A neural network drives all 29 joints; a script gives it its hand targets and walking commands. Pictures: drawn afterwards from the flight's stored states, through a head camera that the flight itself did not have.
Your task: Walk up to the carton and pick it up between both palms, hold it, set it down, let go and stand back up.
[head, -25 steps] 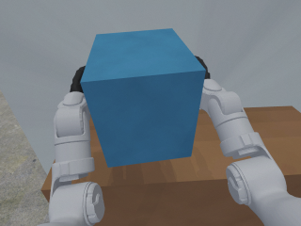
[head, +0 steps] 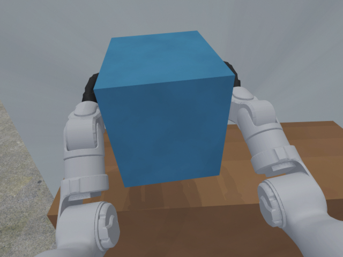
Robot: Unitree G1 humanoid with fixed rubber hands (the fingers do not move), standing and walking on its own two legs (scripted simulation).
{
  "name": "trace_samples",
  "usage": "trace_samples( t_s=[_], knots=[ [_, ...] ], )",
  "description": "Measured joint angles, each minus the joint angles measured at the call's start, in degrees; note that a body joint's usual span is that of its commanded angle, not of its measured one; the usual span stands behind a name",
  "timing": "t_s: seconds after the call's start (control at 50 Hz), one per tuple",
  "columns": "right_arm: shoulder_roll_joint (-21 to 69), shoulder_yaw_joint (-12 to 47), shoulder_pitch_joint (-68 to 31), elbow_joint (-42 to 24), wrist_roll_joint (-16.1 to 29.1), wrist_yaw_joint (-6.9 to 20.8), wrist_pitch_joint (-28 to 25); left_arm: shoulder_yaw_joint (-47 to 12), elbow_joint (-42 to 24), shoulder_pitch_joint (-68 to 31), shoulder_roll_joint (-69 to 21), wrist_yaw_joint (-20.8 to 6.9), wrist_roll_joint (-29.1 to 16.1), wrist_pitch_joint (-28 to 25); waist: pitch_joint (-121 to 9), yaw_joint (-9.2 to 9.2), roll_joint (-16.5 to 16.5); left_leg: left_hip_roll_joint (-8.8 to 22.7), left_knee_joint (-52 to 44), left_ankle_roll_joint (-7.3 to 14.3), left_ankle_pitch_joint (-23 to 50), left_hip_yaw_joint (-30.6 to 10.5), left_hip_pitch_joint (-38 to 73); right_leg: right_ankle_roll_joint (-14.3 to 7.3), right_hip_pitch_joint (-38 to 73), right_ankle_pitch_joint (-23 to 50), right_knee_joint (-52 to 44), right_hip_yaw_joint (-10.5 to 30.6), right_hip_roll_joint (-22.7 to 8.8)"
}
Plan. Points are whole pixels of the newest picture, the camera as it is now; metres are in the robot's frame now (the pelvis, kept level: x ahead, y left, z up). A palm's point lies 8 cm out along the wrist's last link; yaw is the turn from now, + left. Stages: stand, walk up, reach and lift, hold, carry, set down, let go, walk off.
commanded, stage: hold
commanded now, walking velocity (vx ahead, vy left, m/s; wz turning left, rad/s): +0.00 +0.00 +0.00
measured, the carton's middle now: (163, 103) +0.39 +0.01 +0.24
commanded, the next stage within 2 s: none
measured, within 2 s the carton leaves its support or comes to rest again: neither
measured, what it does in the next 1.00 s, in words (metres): stands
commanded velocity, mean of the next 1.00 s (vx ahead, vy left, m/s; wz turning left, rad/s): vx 0.00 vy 0.00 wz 0.00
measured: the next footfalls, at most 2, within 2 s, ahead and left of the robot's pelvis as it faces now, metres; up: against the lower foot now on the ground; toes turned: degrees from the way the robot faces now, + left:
none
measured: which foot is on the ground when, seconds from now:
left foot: down 0.00-1.00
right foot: down 0.00-1.00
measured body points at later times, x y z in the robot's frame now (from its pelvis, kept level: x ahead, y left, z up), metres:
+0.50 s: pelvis +0.00 +0.00 +0.00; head -0.08 +0.02 +0.44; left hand +0.37 +0.17 +0.25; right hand +0.38 -0.14 +0.26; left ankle +0.02 +0.14 -0.75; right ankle +0.01 -0.12 -0.75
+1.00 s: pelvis +0.00 +0.00 +0.00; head -0.09 +0.02 +0.44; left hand +0.37 +0.17 +0.26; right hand +0.38 -0.14 +0.27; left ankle +0.02 +0.14 -0.75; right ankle +0.01 -0.12 -0.75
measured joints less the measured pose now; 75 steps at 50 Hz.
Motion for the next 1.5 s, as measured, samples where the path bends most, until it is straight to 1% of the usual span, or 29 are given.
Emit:
trace_samples(
  t_s=[0.18,0.26,0.36,0.44,0.54,0.66,0.78,0.86,0.94,1.0,1.06,1.18,1.26,1.4,1.5],
  knots=[
    [0.32,0.63,1.89,-2.59,0.86,-0.58,0.12,-0.62,-3.26,2.28,-0.09,-0.05,-0.18,0.68,0.3,-0.39,0.1,0.04,0.31,-0.13,-0.53,-0.35,0.9,-0.02,1.25,-0.39,-0.16,-0.33,0.06],
    [0.42,0.45,1.74,-2.12,0.63,-0.52,0.51,-0.14,-2.95,1.93,-0.35,-0.67,0.66,1.21,0.85,-0.3,0.38,-0.16,0.21,0.03,-0.44,-0.22,1.2,0.11,1.35,-0.49,0.12,-0.2,-0.15],
    [0.42,0.98,2.27,-3.12,0.39,-0.63,0.34,-0.28,-3.39,1.93,0.03,-0.72,0.14,1.18,0.93,-0.29,0.67,-0.25,0.08,0.16,-0.22,-0.05,0.94,0.22,0.98,-0.28,0.09,-0.03,-0.24],
    [0.63,0.06,1.96,-3.39,0.09,-0.69,0.34,0.09,-2.92,1.3,-0.07,-0.65,-0.05,0.64,1.27,-0.27,0.57,-0.26,-0.04,0.18,0.01,-0.04,0.88,0.2,0.98,0.04,-0.18,0.0,-0.24],
    [0.72,-0.4,0.79,-1.3,-0.39,-0.2,0.07,0.33,-1.38,0.26,0.11,-0.7,0.34,0.63,0.95,-0.29,0.21,-0.33,-0.11,0.2,0.26,0.02,0.29,0.19,0.2,0.11,0.12,0.07,-0.31],
    [0.23,-0.02,0.79,-2.07,-0.21,-0.31,0.14,-0.41,-1.39,0.51,0.3,-0.28,-0.24,-0.13,0.32,-0.02,-0.01,-0.2,-0.05,0.16,0.22,0.09,-0.06,0.17,0.0,0.33,-0.22,0.16,-0.17],
    [0.53,-0.37,0.21,0.41,-0.17,0.15,-0.04,0.11,-0.61,0.45,0.0,-0.38,0.49,0.66,0.05,-0.03,-0.31,-0.26,0.13,0.14,-0.05,0.03,0.21,0.15,0.15,-0.12,0.26,0.11,-0.24],
    [0.57,-0.27,0.77,-0.77,-0.08,0.05,-0.28,-0.85,-1.47,1.12,0.47,0.19,-0.49,0.36,-0.33,-0.11,-0.08,-0.14,0.47,0.02,-0.24,-0.13,-0.22,0.1,0.03,-0.1,0.07,-0.03,-0.1],
    [0.1,0.42,1.43,-2.15,0.34,-0.15,-0.23,-1.03,-2.47,1.39,0.18,0.29,-0.29,0.37,-0.03,-0.27,0.01,-0.15,0.41,0.06,-0.33,-0.33,0.34,0.13,0.78,-0.09,-0.26,-0.22,-0.09],
    [0.11,0.21,1.04,-1.22,0.23,-0.14,0.29,-0.41,-1.55,1.1,-0.22,-0.17,0.38,0.56,0.15,-0.23,0.17,-0.26,0.2,0.16,-0.31,-0.26,0.77,0.2,1.02,-0.23,-0.11,-0.16,-0.21],
    [0.18,0.42,1.24,-1.6,0.2,-0.12,0.44,-0.56,-2.34,1.55,-0.17,-0.34,0.48,0.92,0.46,-0.34,0.5,-0.3,0.08,0.13,-0.21,-0.15,0.9,0.21,1.04,-0.24,-0.05,-0.05,-0.25],
    [0.05,0.45,1.04,-1.58,0.04,-0.23,0.34,0.17,-1.44,0.82,-0.34,-0.37,0.28,0.32,0.87,0.06,0.85,-0.22,-0.05,0.25,-0.02,0.12,0.62,0.21,0.59,0.01,-0.07,0.24,-0.18],
    [-0.2,1.01,1.39,-2.49,0.5,-0.48,0.43,-0.42,-2.17,1.25,-0.02,-0.25,-0.15,0.41,0.88,0.15,0.76,-0.1,-0.09,0.08,0.13,0.07,0.28,0.12,0.32,0.24,-0.25,0.21,-0.05],
    [0.5,-0.21,1.08,-2.03,-0.35,-0.44,0.44,-0.2,-1.11,0.62,0.28,-0.07,-0.66,0.11,0.19,0.16,-0.12,-0.07,0.04,-0.02,0.13,-0.28,-0.32,-0.05,-0.34,-0.1,0.28,-0.12,0.0],
    [0.69,-0.29,0.93,-2.51,0.2,-0.58,0.27,-0.96,-2.78,1.35,0.76,0.08,-0.83,0.51,0.04,-0.26,-0.03,-0.04,0.3,-0.17,-0.06,-0.47,-0.29,-0.06,-0.02,-0.07,0.06,-0.3,0.04]
  ],
)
